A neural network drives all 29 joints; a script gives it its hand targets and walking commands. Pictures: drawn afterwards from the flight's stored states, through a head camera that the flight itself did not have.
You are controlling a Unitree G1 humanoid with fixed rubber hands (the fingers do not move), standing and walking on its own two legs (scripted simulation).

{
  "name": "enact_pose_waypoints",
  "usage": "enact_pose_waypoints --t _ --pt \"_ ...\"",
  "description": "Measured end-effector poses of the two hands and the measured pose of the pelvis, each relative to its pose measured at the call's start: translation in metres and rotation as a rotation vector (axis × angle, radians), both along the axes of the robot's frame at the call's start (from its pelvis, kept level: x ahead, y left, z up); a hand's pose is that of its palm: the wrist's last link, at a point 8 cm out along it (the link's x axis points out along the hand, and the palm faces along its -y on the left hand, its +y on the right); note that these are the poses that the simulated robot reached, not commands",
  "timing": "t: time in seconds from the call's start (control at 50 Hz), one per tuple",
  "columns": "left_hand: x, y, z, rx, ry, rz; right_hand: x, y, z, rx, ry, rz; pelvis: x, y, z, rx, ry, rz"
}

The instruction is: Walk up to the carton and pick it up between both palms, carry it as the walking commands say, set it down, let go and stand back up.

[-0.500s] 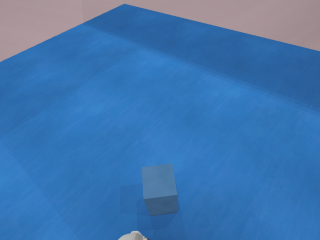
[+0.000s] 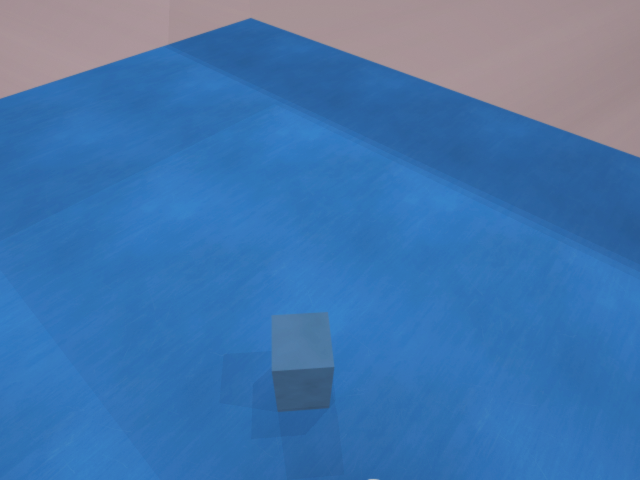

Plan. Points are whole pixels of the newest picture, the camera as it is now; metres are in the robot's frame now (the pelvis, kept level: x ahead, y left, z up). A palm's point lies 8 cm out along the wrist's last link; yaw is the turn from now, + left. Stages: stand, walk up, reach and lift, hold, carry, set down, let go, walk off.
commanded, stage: walk up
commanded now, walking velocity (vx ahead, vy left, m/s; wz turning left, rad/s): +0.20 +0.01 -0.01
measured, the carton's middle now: (301, 363) +0.57 +0.02 -0.63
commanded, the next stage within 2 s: none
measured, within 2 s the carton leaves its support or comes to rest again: neither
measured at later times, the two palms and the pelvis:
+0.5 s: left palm out of the picture +0.15 +0.20 -0.15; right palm out of the picture +0.01 -0.23 -0.17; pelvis +0.09 -0.02 -0.02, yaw -2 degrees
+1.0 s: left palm out of the picture +0.15 +0.30 -0.16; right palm out of the picture +0.15 -0.23 -0.13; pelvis +0.09 +0.05 -0.01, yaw -3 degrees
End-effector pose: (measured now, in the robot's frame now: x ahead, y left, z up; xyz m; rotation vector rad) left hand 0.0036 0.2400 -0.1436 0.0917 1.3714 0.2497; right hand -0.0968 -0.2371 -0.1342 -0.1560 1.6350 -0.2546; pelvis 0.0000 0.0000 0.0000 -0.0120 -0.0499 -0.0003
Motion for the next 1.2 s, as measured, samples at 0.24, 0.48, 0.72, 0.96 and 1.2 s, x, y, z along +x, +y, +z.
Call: enact_pose_waypoints --t 0.24,0.48,0.72,0.96,1.2 --pt "0.053 0.002 -0.007 -0.03 -0.067 -0.083 0.031 0.014 -0.001 -0.023 -0.13 -0.014 0.027 0.002 -0.002 -0.009 0.014 -0.046" --pt "0.159 -0.041 -0.004 0.021 -0.222 -0.149 0.086 0.008 -0.037 0.092 -0.054 -0.03 0.085 -0.018 -0.022 0.009 -0.012 -0.033" --pt "0.1 -0.011 -0.011 -0.028 0.046 -0.071 0.264 0.015 -0.019 0.022 -0.356 0.099 0.124 0.014 -0.012 -0.016 -0.019 -0.061" --pt "0.154 0.055 -0.021 0.016 -0.026 -0.135 0.249 0.014 0.008 -0.118 -0.34 0.105 0.1 0.044 -0.011 -0.025 0.028 -0.045" --pt "0.076 0.037 -0.001 0.022 0.022 -0.113 0.182 0.035 -0.021 0.023 -0.315 0.008 0.076 0.041 -0.008 0.015 0.021 -0.062"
